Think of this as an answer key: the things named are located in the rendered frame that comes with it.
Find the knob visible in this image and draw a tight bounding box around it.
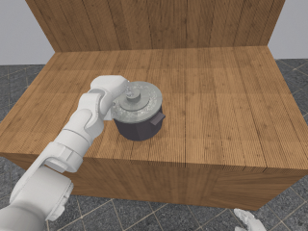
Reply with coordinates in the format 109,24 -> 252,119
125,89 -> 141,102

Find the pot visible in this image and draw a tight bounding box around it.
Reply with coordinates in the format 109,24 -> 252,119
114,106 -> 166,141

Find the table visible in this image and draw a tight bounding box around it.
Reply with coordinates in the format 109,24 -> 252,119
0,0 -> 308,211

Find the robot left forearm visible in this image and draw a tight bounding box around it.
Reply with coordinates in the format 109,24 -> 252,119
9,87 -> 114,204

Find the robot left hand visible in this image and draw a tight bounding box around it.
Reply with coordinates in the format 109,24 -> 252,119
90,75 -> 134,121

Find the lid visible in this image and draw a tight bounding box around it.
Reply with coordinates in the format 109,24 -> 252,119
113,81 -> 163,124

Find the robot left upper arm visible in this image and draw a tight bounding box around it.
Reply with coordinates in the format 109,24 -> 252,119
0,165 -> 74,231

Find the robot right hand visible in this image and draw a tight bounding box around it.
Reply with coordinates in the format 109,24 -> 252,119
234,208 -> 267,231

